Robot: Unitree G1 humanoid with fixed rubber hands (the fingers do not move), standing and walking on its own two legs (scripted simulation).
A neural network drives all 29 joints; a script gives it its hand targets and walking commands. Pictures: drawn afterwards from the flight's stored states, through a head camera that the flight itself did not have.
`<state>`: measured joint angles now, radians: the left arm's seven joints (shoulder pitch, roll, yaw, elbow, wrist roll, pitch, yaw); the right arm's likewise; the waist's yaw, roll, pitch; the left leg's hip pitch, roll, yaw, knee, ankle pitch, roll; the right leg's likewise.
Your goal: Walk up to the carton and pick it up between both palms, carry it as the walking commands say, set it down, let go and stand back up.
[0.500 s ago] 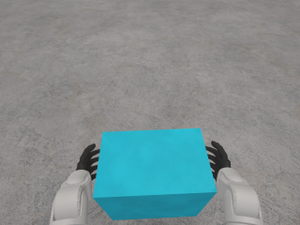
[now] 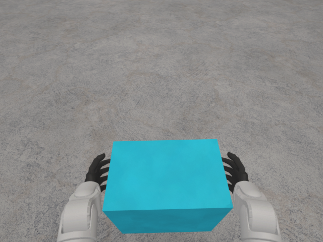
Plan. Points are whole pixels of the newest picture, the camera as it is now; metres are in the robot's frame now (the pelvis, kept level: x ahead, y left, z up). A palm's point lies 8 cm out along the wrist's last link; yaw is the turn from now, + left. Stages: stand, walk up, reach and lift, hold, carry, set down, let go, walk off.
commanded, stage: carry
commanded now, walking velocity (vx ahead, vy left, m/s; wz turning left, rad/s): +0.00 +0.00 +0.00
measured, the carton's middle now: (166, 190) +0.28 +0.00 -0.03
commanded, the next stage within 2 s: hold in 0.94 s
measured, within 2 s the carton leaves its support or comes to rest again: neither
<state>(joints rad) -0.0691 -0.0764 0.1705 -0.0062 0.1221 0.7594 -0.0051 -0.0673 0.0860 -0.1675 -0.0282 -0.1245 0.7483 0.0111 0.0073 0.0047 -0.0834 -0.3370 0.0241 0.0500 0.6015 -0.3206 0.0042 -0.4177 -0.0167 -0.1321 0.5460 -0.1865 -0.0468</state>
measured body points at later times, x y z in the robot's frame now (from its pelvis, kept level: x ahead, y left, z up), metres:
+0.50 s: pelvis +0.01 -0.01 +0.00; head +0.00 -0.01 +0.45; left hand +0.28 +0.17 +0.02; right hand +0.29 -0.18 +0.02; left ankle -0.01 +0.11 -0.73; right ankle +0.06 -0.09 -0.73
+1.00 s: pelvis +0.00 -0.02 +0.01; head +0.00 -0.02 +0.46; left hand +0.27 +0.17 +0.02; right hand +0.28 -0.18 +0.03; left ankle -0.01 +0.12 -0.73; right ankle +0.06 -0.09 -0.73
